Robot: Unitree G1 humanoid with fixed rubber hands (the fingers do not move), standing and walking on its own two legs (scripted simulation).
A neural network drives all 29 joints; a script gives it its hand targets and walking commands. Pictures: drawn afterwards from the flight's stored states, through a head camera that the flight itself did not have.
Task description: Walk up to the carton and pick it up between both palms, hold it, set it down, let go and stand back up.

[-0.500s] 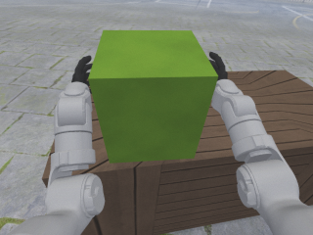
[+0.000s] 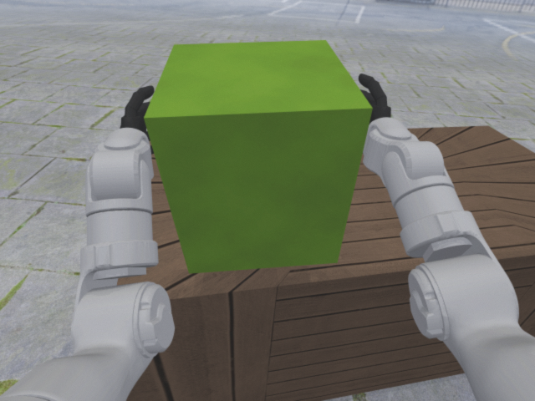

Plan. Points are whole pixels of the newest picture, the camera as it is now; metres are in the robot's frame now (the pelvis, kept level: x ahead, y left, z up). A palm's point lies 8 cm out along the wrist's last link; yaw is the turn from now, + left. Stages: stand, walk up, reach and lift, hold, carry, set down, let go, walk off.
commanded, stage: hold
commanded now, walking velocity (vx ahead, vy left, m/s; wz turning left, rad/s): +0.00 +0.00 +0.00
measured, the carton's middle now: (257, 156) +0.41 +0.01 +0.22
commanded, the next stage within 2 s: none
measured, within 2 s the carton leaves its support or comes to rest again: neither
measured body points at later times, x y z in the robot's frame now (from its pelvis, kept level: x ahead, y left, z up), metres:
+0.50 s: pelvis +0.00 +0.00 +0.00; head -0.10 +0.01 +0.44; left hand +0.38 +0.17 +0.29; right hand +0.38 -0.16 +0.32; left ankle +0.03 +0.13 -0.75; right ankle -0.02 -0.11 -0.75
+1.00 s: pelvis +0.00 +0.00 +0.00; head -0.09 +0.02 +0.44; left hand +0.38 +0.17 +0.29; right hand +0.38 -0.16 +0.32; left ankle +0.03 +0.13 -0.75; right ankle -0.02 -0.11 -0.75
